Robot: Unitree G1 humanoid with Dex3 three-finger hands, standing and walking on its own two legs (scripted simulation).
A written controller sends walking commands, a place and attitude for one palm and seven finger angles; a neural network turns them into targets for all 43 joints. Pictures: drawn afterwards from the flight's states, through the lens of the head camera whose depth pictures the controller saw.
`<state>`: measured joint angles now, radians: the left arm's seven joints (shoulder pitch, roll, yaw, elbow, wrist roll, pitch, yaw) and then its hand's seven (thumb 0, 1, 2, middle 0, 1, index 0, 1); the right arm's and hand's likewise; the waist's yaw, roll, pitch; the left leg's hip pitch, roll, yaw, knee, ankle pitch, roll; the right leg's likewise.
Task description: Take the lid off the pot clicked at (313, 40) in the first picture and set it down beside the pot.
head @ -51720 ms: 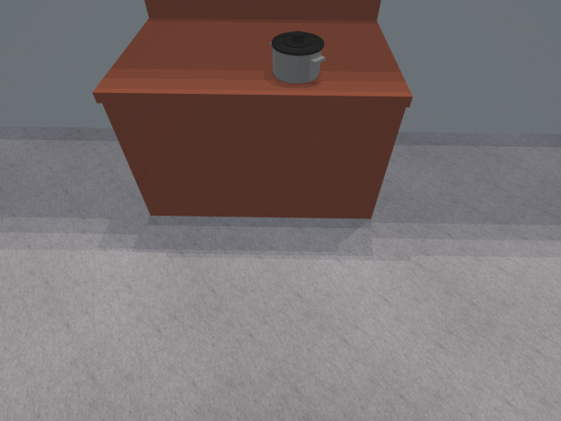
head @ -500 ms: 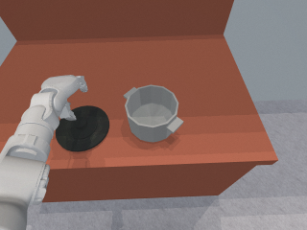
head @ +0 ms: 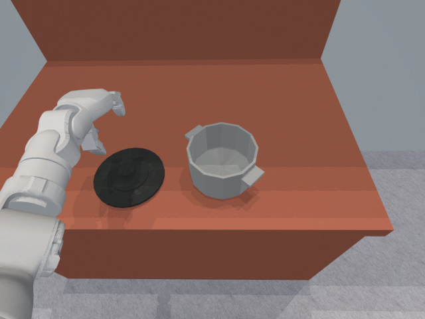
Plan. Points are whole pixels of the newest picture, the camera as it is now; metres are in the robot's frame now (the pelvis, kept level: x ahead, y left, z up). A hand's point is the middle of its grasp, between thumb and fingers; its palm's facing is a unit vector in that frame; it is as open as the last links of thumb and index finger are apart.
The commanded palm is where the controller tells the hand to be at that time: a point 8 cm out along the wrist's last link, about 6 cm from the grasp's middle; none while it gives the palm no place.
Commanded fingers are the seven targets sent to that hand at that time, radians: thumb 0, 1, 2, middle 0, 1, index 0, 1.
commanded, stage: raise the empty hand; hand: left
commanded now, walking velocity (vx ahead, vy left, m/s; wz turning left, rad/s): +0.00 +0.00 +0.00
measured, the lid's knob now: (127, 170) +0.47 +0.22 -0.07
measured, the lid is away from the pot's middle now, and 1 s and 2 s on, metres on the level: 0.24 0.24 0.24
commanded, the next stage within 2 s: draw the hand back to the body in 0.02 s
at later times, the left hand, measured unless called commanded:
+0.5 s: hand (93, 140) +0.43 +0.23 +0.10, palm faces -0.28 -0.04 -0.96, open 11.0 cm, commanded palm +0.40 +0.23 +0.16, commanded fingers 0.00 -0.03 0.69 -0.37 -0.83 -0.37 -0.83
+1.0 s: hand (99, 137) +0.38 +0.18 +0.16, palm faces +0.28 -0.92 -0.26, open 10.5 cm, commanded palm +0.33 +0.23 +0.17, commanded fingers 0.00 0.32 0.77 -0.30 -0.63 -0.30 -0.63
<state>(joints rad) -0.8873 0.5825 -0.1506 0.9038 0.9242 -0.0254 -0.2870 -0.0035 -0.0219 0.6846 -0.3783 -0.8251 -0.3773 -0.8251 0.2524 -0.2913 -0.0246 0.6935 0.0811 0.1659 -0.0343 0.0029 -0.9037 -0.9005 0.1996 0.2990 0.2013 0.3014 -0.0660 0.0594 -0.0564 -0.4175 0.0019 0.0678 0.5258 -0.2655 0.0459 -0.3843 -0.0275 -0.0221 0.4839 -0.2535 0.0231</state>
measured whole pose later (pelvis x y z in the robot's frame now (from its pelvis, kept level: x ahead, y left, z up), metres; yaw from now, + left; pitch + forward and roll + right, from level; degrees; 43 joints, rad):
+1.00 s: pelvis +0.03 -0.03 +0.01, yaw +0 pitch +0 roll -1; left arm -0.25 0.33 0.19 0.21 -0.04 -0.08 0.10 0.00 0.11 0.72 -0.35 -0.74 -0.35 -0.74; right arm 0.21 -0.24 0.02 0.66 0.04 -0.02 -0.05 0.01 -0.90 -0.90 0.20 0.30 0.20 0.30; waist 0.00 0.05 0.02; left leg -0.15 0.04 0.06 0.44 -0.29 0.00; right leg -0.12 0.01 -0.03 0.40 -0.28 -0.01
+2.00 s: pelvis +0.01 -0.02 +0.01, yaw +0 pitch -3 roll -1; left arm 0.37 0.32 0.25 -0.36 -0.08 -0.09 0.10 0.01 0.89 0.90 -0.21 -0.30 -0.21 -0.30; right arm 0.17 -0.24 0.02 0.63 0.03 -0.07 -0.05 0.01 -0.90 -0.90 0.20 0.30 0.20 0.30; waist 0.05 0.06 0.03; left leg -0.12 0.03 0.05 0.44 -0.26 0.01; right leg -0.08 0.00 -0.04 0.38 -0.25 0.00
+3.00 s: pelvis -0.03 +0.01 -0.01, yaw -2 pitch -1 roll -1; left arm 0.68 0.49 0.48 -0.70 -0.05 -0.21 0.11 0.01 0.89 0.89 -0.21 -0.30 -0.21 -0.30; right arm 0.18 -0.18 -0.03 0.54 0.03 -0.06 -0.03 0.01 -0.90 -0.90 0.20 0.30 0.20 0.30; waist 0.00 -0.03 0.12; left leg -0.29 0.01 0.11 0.59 -0.29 0.06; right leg -0.27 -0.05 -0.04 0.55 -0.26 0.04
